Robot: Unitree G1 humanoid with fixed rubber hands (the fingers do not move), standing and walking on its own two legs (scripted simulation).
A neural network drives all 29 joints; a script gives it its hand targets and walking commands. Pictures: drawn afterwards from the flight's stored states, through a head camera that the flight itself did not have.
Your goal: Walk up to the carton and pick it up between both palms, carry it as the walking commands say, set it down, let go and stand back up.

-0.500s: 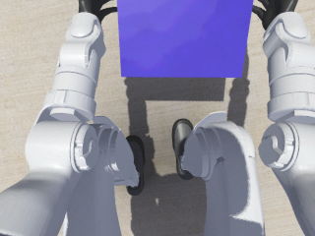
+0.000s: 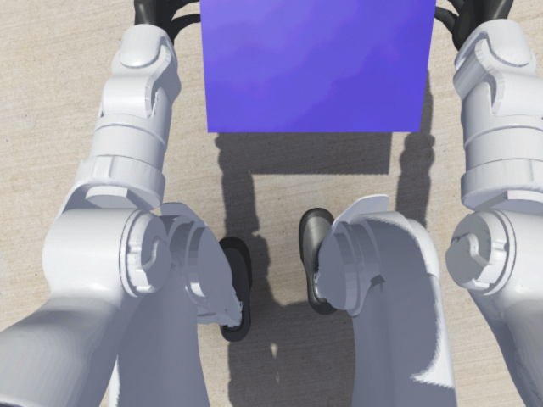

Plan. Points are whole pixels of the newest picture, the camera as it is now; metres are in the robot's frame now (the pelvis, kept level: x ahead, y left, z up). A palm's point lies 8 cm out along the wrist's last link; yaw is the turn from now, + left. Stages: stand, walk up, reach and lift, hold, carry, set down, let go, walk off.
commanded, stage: set down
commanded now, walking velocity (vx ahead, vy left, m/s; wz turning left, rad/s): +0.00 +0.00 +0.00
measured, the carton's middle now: (308, 41) +0.54 -0.08 -0.25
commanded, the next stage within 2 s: none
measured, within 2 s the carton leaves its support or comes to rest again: rests again in 0.88 s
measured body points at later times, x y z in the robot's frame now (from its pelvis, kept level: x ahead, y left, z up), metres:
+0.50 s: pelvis +0.01 +0.00 -0.01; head +0.36 -0.04 +0.27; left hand +0.56 +0.10 -0.16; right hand +0.53 -0.26 -0.15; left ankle +0.10 +0.09 -0.33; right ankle +0.14 -0.09 -0.33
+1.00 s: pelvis +0.01 +0.00 -0.01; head +0.36 -0.04 +0.26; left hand +0.53 +0.11 -0.20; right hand +0.51 -0.25 -0.18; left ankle +0.10 +0.09 -0.33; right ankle +0.14 -0.09 -0.33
